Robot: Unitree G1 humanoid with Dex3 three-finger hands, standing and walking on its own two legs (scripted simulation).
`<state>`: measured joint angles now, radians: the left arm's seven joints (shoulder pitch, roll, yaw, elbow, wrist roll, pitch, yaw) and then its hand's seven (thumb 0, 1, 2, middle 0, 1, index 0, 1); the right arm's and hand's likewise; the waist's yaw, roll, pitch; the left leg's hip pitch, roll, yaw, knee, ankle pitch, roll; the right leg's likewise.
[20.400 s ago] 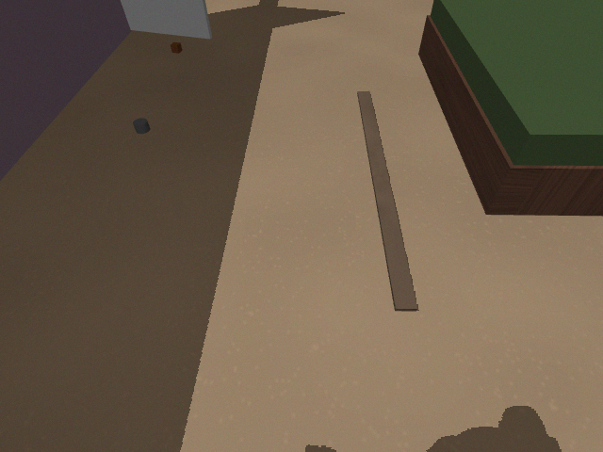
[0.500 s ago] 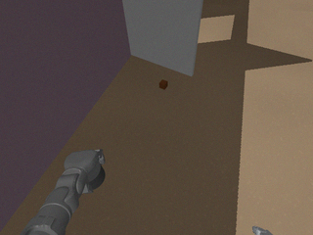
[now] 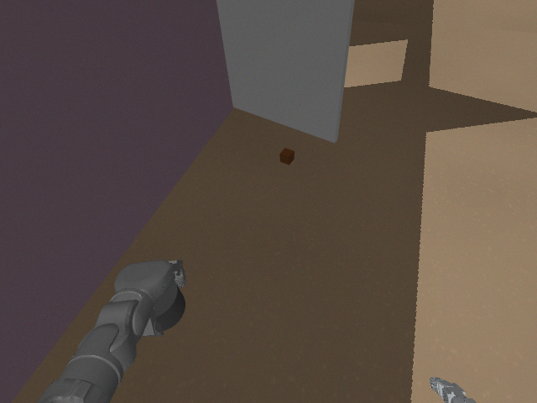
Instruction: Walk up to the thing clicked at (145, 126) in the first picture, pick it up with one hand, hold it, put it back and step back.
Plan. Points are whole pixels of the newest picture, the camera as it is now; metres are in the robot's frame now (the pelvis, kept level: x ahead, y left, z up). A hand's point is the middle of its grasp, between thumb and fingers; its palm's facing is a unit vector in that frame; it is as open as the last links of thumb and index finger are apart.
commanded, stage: hold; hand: left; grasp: from above
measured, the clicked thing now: (158, 302) +0.32 +0.22 -0.07
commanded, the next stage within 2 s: crouch in 1.08 s
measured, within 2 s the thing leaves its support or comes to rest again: neither
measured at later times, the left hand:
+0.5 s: hand (146, 311) +0.28 +0.22 -0.02, palm faces -0.44 -0.06 -0.90, open 10.6 cm
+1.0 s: hand (150, 311) +0.28 +0.22 -0.03, palm faces -0.45 -0.06 -0.89, open 10.6 cm
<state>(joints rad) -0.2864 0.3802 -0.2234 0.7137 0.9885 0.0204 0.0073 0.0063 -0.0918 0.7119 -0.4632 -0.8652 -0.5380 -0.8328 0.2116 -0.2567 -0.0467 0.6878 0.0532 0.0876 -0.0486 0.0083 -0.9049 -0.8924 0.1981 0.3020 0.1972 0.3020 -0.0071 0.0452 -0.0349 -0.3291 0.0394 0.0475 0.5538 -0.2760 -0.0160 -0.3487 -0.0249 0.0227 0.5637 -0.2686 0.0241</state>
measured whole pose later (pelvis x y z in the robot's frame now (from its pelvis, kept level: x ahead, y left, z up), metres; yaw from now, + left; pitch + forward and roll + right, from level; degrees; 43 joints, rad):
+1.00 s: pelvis -0.01 +0.00 +0.01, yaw +0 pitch +0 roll +0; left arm -0.25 0.39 -0.22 0.63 0.97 0.01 -0.05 0.01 -0.11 0.79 -0.41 -0.93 -0.49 -0.91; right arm 0.18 -0.25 -0.03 0.68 0.06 0.09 -0.07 0.01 -0.91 -0.90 0.20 0.30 0.20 0.30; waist 0.00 0.05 0.00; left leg -0.25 0.04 0.05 0.47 -0.22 -0.02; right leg -0.28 -0.03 0.03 0.48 -0.22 0.02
